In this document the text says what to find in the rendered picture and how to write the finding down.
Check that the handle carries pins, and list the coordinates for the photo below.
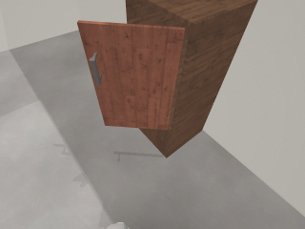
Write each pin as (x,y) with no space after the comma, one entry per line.
(94,69)

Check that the cupboard door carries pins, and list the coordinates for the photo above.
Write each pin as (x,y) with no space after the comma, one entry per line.
(139,65)

